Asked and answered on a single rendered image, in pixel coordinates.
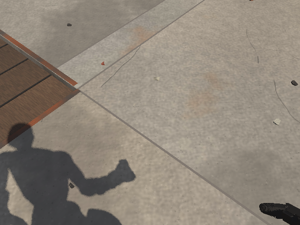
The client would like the robot right hand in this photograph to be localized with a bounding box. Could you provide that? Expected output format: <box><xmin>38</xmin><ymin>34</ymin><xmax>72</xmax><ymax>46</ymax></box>
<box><xmin>259</xmin><ymin>202</ymin><xmax>300</xmax><ymax>225</ymax></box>

